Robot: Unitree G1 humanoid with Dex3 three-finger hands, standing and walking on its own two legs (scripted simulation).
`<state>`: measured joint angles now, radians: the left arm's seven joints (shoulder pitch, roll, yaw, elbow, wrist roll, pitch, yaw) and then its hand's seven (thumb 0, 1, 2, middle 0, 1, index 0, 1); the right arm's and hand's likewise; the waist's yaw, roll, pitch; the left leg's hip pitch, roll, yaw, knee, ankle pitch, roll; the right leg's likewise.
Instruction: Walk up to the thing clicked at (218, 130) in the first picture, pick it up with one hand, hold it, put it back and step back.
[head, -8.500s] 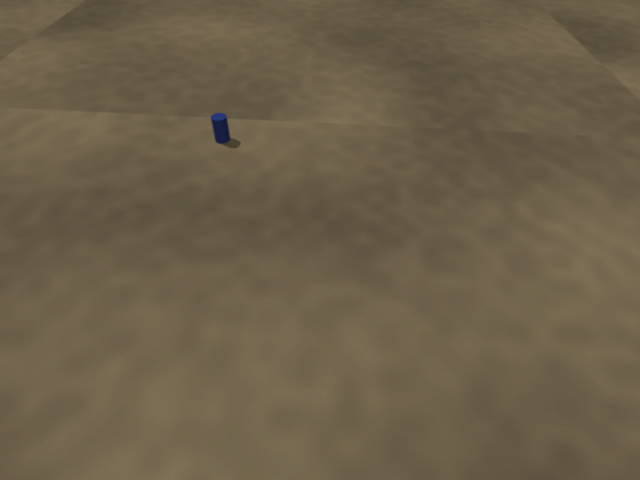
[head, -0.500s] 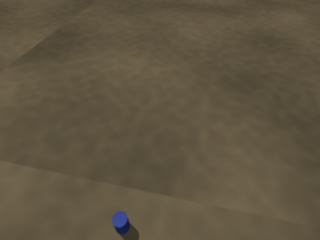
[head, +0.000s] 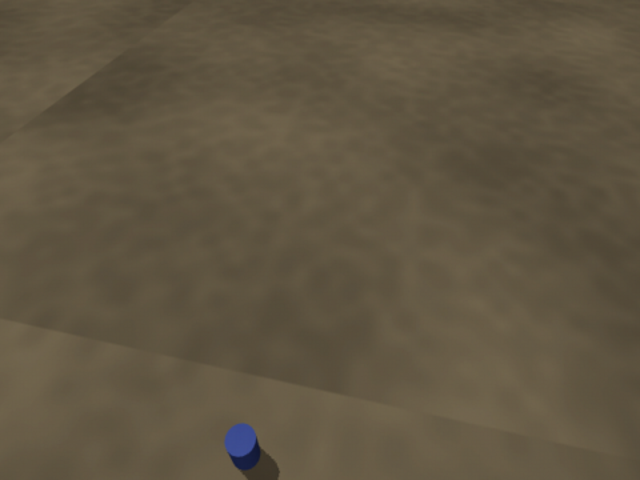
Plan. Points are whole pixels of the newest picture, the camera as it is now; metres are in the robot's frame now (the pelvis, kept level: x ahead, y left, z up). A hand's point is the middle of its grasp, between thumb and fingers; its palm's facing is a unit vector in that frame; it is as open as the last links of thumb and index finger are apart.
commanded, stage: stand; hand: left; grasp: from the side
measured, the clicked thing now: (243, 447) +0.36 +0.20 -0.71
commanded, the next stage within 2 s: go down in 0.70 s
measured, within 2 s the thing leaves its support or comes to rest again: neither
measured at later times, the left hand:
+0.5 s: hand out of the picture +0.07 +0.25 -0.16, palm faces -0.03 -0.94 -0.34, open 7.4 cm
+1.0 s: hand out of the picture +0.14 +0.25 -0.16, palm faces +0.02 -0.95 -0.32, open 9.3 cm
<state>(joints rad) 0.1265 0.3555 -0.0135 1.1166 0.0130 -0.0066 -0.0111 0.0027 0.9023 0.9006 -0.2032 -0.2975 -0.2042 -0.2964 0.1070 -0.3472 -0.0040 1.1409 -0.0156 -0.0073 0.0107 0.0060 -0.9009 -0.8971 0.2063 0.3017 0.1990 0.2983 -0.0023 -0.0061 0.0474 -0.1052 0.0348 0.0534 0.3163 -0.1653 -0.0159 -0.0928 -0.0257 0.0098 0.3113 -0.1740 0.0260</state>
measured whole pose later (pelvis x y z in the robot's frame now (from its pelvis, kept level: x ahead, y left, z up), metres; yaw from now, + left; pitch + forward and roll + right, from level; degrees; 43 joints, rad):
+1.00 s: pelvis -0.01 -0.01 -0.01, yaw +2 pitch +4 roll +0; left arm -0.06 0.34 0.13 1.07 0.08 -0.01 -0.03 0.00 0.56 0.84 -0.10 -0.49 -0.12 -0.47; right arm 0.20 -0.26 -0.01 0.84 0.02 -0.05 -0.03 0.01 -0.99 -0.92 0.20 0.30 0.20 0.30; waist -0.02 -0.01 0.04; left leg -0.36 0.04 0.02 0.52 -0.23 -0.02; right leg -0.33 -0.02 -0.02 0.51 -0.25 0.01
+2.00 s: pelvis +0.00 +0.00 -0.09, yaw +2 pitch +16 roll -3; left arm 0.35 0.36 0.17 0.29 0.12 0.30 -0.06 -0.01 -0.43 0.54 -0.06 -0.51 -0.06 -0.51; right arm 0.24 -0.22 -0.01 0.54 0.00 -0.18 -0.09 0.01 -0.84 -0.88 0.21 0.30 0.20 0.30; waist -0.04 0.02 -0.13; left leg -0.89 0.06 -0.04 1.14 -0.53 -0.01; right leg -0.82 -0.01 -0.05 1.08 -0.53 0.03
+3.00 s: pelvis -0.07 +0.00 -0.25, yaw -1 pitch +30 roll -5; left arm -0.29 0.62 0.40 0.77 0.24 -0.31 -0.20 -0.01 -0.35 0.59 -0.05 -0.56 -0.06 -0.55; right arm 0.12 -0.27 -0.01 0.63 -0.02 -0.08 -0.01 0.01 -0.83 -0.88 0.21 0.30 0.20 0.30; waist -0.06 0.01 -0.17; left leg -1.67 0.06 -0.08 1.77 -0.63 -0.01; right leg -1.60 -0.01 -0.04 1.72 -0.64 0.02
